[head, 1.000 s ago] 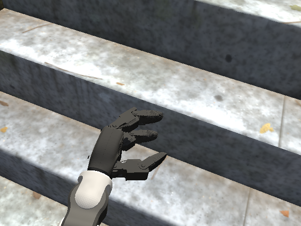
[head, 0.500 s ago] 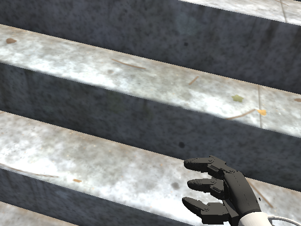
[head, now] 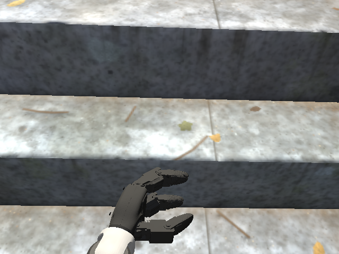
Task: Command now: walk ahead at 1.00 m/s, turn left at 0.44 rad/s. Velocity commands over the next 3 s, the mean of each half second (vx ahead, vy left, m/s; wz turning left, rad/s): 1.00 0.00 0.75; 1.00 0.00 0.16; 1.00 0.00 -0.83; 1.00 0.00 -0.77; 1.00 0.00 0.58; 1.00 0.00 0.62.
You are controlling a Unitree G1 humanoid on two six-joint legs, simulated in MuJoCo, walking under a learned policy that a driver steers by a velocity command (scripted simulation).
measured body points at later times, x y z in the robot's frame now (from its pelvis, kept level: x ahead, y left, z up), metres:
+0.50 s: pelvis +0.08 +0.00 +0.19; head +0.05 +0.00 +0.64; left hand +0.08 +0.25 +0.07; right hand +0.37 -0.10 +0.15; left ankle +0.14 +0.17 -0.31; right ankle +0.09 -0.18 -0.53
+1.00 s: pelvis +0.21 +0.19 +0.20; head +0.18 +0.20 +0.65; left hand +0.34 +0.39 +0.13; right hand +0.34 +0.00 +0.07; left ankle +0.16 +0.24 -0.54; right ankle +0.32 +0.08 -0.10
